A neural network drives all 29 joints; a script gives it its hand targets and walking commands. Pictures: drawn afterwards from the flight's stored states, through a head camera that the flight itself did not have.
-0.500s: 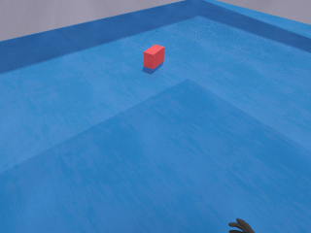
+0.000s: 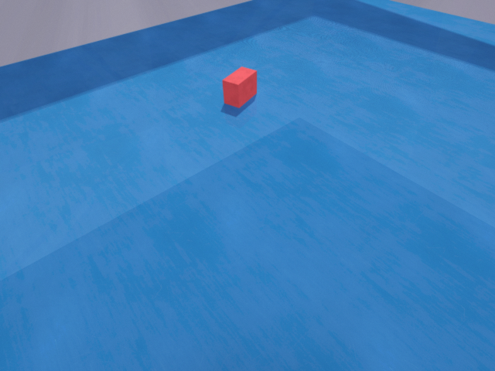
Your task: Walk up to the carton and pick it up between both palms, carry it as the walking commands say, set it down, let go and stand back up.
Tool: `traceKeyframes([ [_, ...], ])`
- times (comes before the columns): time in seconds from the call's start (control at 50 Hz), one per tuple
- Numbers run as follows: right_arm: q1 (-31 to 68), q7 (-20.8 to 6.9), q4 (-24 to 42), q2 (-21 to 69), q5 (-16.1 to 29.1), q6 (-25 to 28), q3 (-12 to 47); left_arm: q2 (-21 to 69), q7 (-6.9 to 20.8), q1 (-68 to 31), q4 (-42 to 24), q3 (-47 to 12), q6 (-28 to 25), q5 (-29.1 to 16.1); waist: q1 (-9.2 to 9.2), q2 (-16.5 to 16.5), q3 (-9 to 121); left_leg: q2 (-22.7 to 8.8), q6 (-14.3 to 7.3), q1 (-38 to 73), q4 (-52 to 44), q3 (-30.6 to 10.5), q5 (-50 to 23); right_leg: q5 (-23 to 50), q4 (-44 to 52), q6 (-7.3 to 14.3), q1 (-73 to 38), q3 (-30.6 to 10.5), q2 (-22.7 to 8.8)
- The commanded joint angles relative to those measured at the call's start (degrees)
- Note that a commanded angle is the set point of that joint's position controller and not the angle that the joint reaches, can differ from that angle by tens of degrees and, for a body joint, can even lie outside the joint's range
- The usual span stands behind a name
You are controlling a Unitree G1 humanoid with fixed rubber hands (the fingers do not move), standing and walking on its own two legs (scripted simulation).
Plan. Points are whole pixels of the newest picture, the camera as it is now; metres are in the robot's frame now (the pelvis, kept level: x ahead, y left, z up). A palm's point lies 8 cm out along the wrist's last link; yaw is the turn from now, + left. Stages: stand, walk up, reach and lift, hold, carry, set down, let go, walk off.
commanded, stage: walk up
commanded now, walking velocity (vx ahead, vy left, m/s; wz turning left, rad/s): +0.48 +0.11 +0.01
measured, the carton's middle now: (240, 87) +2.24 +0.08 -0.67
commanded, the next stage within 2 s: none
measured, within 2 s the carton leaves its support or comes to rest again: neither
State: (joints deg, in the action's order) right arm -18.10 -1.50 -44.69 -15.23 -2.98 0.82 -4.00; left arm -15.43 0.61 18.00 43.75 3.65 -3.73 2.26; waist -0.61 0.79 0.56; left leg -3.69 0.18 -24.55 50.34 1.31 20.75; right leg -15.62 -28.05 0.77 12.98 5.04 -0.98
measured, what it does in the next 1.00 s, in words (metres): walks ahead: left foot, then right foot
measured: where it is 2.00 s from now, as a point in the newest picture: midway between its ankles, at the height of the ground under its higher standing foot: (251, 235)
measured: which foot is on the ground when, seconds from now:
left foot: up 0.00-0.30, down 0.32-0.84, up 0.86-1.00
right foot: down 0.00-0.32, up 0.34-0.84, down 0.86-1.00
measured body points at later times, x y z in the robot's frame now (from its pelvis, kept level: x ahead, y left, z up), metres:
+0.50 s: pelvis +0.22 +0.09 +0.01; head +0.24 +0.12 +0.45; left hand +0.23 +0.34 -0.16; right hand +0.30 -0.18 -0.11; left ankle +0.24 +0.19 -0.74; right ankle +0.15 -0.07 -0.64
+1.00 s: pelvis +0.46 +0.00 +0.00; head +0.49 -0.01 +0.45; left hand +0.54 +0.25 -0.13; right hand +0.47 -0.25 -0.16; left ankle +0.37 +0.14 -0.65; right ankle +0.49 -0.10 -0.74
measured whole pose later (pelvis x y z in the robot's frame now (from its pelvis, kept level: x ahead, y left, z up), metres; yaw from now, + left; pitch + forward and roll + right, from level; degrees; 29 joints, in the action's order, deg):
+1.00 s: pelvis +0.46 +0.00 +0.00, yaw +2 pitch +0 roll +0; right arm -18.3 -0.5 -57.2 -13.0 -1.4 3.4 -4.0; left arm -10.9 1.4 10.8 54.4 3.3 -5.1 2.0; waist 1.1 2.5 -3.5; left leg -6.2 -0.5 -24.0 66.4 1.9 17.2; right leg -13.4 -30.7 1.2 17.6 8.7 -2.5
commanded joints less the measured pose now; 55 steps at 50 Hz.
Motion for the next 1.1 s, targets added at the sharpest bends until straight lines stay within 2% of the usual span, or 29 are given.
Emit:
traceKeyframes([
  [0.0, 9.4, -2.1, 6.6, -3.2, -0.6, 1.8, -0.8, -9.6, -0.6, 7.9, 1.1, 3.3, -1.0, 0.1, -2.74, -6.3, -3.6, -3.8, 2.1, -24.2, 10.5, -3.8, -7.5, -23.4, 21.0, 6.2, -13.6, -32.3, -23.3],
  [0.04, 8.1, -3.1, 4.1, -2.8, -0.5, 0.9, -0.8, -7.8, -0.2, 5.1, 1.5, 3.1, -1.3, -0.5, -1.11, -6.2, -7.3, -3.6, 3.0, -20.5, 10.8, -1.8, -10.8, -14.1, 22.1, 4.8, -6.8, -22.5, -19.4],
  [0.1, 9.4, -3.4, 3.8, -0.8, -0.5, 0.2, -0.1, -4.9, -0.5, 11.2, 6.1, 2.4, -1.7, -1.0, -2.52, -9.2, -8.5, -3.0, 2.7, -19.4, 7.1, -0.8, -15.4, -2.6, 21.1, 3.8, -7.3, -15.3, -17.2],
  [0.22, 19.3, -3.1, 5.6, 1.2, 1.1, 1.2, 0.9, -4.9, -0.2, 11.6, 10.0, 1.5, -1.6, -1.5, -4.45, -13.3, -8.6, 0.8, 1.0, -2.8, -13.8, 6.1, -12.8, 5.2, 20.0, 3.7, -3.6, -5.7, -14.2],
  [0.26, 16.8, -2.2, 5.1, -0.7, 0.7, 1.3, -0.1, -6.0, -0.1, 9.9, 10.4, 2.0, -0.9, -1.4, -1.59, -13.7, -6.5, 2.2, -0.2, 5.7, -17.7, 7.0, -7.0, 3.8, 15.1, 4.7, -2.7, -4.8, -14.2],
  [0.28, 9.7, -1.3, 2.2, -2.3, 0.3, 1.7, -0.8, -7.0, 0.0, 11.9, 10.9, 2.0, -0.8, -1.2, 1.51, -8.3, -2.6, 4.0, -1.2, 16.1, -20.8, 8.3, -8.1, 11.7, 4.4, 4.6, -2.5, -2.6, -12.6],
  [0.3, 0.2, -0.4, -0.9, -4.7, -0.2, 2.5, -1.9, -5.4, 0.1, 11.7, 11.4, 1.7, -0.9, -1.6, 5.61, -5.6, 4.1, 1.5, -2.2, 28.6, -19.9, 5.7, -6.5, 15.0, -9.2, 3.7, 2.6, 0.6, -8.6],
  [0.32, -12.1, 0.7, -2.7, -11.0, -0.7, 3.5, -3.2, -1.2, 0.2, 11.6, 10.0, 0.9, -0.8, -1.2, 9.21, 9.3, 11.1, -19.2, -3.4, 39.7, -25.5, -20.1, 7.9, -14.2, -30.6, 2.1, 14.5, 1.3, -4.7],
  [0.34, -15.8, 1.6, -3.8, -17.3, 0.1, 3.5, -4.1, 0.4, 0.3, 13.1, 8.5, 1.7, -1.0, -1.8, 8.77, 13.8, 15.5, -27.5, -6.4, 39.3, -38.3, -44.6, 6.4, -15.7, -40.8, 1.8, 22.5, -8.1, 1.2],
  [0.36, -9.9, 1.7, -3.5, -15.4, 0.8, 3.7, -3.5, -2.6, 0.2, 10.4, 7.8, 2.4, -0.8, -1.6, 5.86, 8.2, 9.2, -25.9, -7.8, 34.7, -38.1, -41.4, 1.1, -10.8, -45.0, 1.5, 25.2, -11.5, -1.7],
  [0.4, -2.5, 1.4, -3.9, -7.2, 1.5, 4.0, -1.7, -1.0, 0.7, 7.0, 9.1, 1.8, -0.5, -0.9, 3.53, 6.2, 1.5, -19.7, -6.1, 23.9, -34.5, -22.8, -12.9, -2.2, -42.0, 1.4, 22.8, -9.3, -7.1],
  [0.42, -0.3, 1.2, -3.4, -5.1, 1.7, 4.2, -1.1, 1.0, 0.8, 7.3, 10.1, 1.7, 0.0, -0.7, 1.87, 7.8, 0.1, -16.9, -5.1, 19.1, -35.3, -17.3, -16.0, 0.4, -40.9, 1.1, 20.9, -7.4, -7.8],
  [0.5, -5.4, 1.5, -7.9, -2.7, 1.7, 5.0, -0.4, 1.5, 2.2, 3.1, 10.0, 1.6, 2.2, -0.1, 0.98, 7.2, -2.5, -14.4, -5.1, 18.1, -36.2, -10.7, -24.9, 5.6, -37.5, -0.5, 22.4, -4.5, -5.9],
  [0.54, -6.6, 1.3, -9.1, -2.3, 1.5, 5.2, -0.2, 2.0, 2.9, 0.0, 9.4, 1.1, 2.6, -0.7, 1.38, 8.5, -2.6, -13.4, -5.3, 17.4, -37.4, -5.8, -23.1, 8.2, -31.3, -0.9, 21.9, -2.3, -6.0],
  [0.6, -8.8, 1.7, -10.4, -3.5, 1.1, 4.9, -0.1, 2.3, 4.0, -8.9, 6.8, 0.3, 2.8, -0.3, 3.20, 11.1, -8.5, -13.2, -5.1, 14.2, -41.3, -4.9, -13.9, 11.9, -20.3, -1.9, 22.4, -0.6, -6.1],
  [0.62, -8.7, 1.9, -10.7, -3.9, 1.0, 4.6, -0.4, 1.3, 4.2, -12.9, 6.0, 0.4, 3.0, -0.3, 3.80, 9.0, -7.9, -13.2, -5.1, 15.4, -42.5, -5.2, -10.7, 12.4, -17.6, -2.5, 22.3, 0.6, -5.0],
  [0.66, -9.6, 2.3, -10.9, -5.3, 1.6, 4.6, -0.4, 0.9, 4.6, -16.9, 4.4, 0.3, 2.8, -0.5, 4.65, 7.6, -10.6, -14.4, -5.6, 14.4, -43.8, -4.3, -12.2, 14.5, -11.7, -3.0, 21.0, 1.7, -5.0],
  [0.74, -11.1, 1.9, -12.5, -5.5, 1.3, 4.3, -0.3, 1.1, 4.1, -20.4, 3.3, 0.1, 2.1, -0.8, 5.63, 10.1, -9.2, -14.2, -5.2, 17.0, -43.1, -1.7, -9.6, 10.3, -6.1, -1.8, 13.9, 2.7, -4.0],
  [0.78, -11.4, 1.3, -13.5, -3.0, 1.5, 3.6, 0.6, 0.7, 3.2, -16.5, 3.9, 0.3, 1.4, -0.4, 3.57, 12.1, -5.7, -11.8, -5.0, 17.3, -37.8, 0.9, -8.5, 5.4, -2.9, -1.0, 4.6, 4.3, -2.1],
  [0.8, -12.0, 1.3, -13.6, -4.5, 1.8, 3.6, 0.5, -1.2, 2.7, -11.1, 5.6, 1.4, 0.7, -0.1, 0.41, 6.1, -3.0, -10.3, -4.6, 14.9, -29.1, 1.6, -13.6, 3.4, -1.6, -0.2, -4.1, 4.9, -0.8],
  [0.82, -11.4, 1.1, -13.4, -3.8, 1.1, 3.5, 0.5, -4.0, 1.9, -2.2, 8.4, 2.5, -0.2, 0.3, -3.34, 0.8, 1.3, -7.5, -3.5, 8.3, -15.8, 4.7, -17.1, 1.5, -1.5, 1.2, -16.2, 1.6, -3.8],
  [0.84, -10.8, 1.4, -10.9, -2.5, 0.6, 3.7, 0.7, -10.3, 0.9, 9.1, 9.9, 4.0, -0.9, 0.7, -7.53, -14.7, 9.6, -3.0, -1.7, -0.5, 6.4, 6.0, 2.9, -7.1, 3.9, 3.3, -25.5, -18.1, -20.4],
  [0.86, -8.0, 1.7, -9.1, 1.8, 2.0, 4.0, 0.5, -13.0, 0.6, 8.9, 10.4, 3.4, -1.1, 1.1, -6.51, -13.9, 10.5, 2.4, -1.8, -13.2, 16.8, 0.9, 9.9, -7.1, 13.5, 6.9, -27.8, -36.3, -26.6],
  [0.88, -8.6, 1.6, -9.8, 1.5, 2.4, 3.9, 0.4, -13.2, 0.2, 6.9, 10.7, 3.4, -1.1, 0.1, -5.63, -14.6, 10.1, -1.1, -2.4, -14.0, 21.1, -2.3, 4.5, -9.9, 15.5, 7.5, -23.5, -35.1, -27.9],
  [0.9, -6.7, 1.4, -9.9, 0.8, 2.4, 4.2, 0.1, -8.7, 0.3, 1.2, 9.5, 2.5, -1.6, 0.0, -3.67, -9.6, 4.9, -3.3, -2.4, -15.0, 21.6, -2.2, -1.2, -3.4, 13.9, 7.4, -18.3, -30.2, -25.6],
  [0.94, -5.6, 1.3, -11.2, -0.5, 1.9, 3.4, -0.5, -4.2, 0.4, -2.3, 8.3, 1.5, -1.9, -0.6, -1.03, -5.9, 0.5, -5.2, -1.0, -10.7, 20.0, -2.4, -5.5, 8.0, 14.2, 6.1, -9.3, -22.5, -21.4],
  [0.98, -6.0, 0.4, -10.9, 1.8, 1.1, 2.0, -0.4, -1.9, 0.3, -0.4, 10.1, 0.8, -2.4, -0.4, 0.24, -9.2, -0.6, -4.7, -0.2, -8.4, 17.5, -1.9, -5.2, 15.8, 14.0, 5.8, -6.3, -17.5, -19.3],
  [1.02, -3.3, -0.2, -10.2, 2.1, 0.9, 0.5, -0.4, -1.6, 0.0, 2.6, 11.6, 0.7, -2.8, -0.4, 0.55, -8.6, -1.7, -4.9, 0.4, -9.6, 15.5, -1.7, -8.4, 19.5, 14.7, 6.0, -5.8, -14.1, -19.1],
  [1.08, 4.5, -1.0, -7.5, 1.6, 0.8, -0.5, -0.3, -1.8, -0.4, 4.5, 12.2, 0.5, -2.8, -0.6, 0.10, -9.2, -6.4, -5.0, 1.6, -12.6, 7.2, -0.4, -12.5, 15.0, 18.1, 6.2, -3.2, -10.5, -18.2],
])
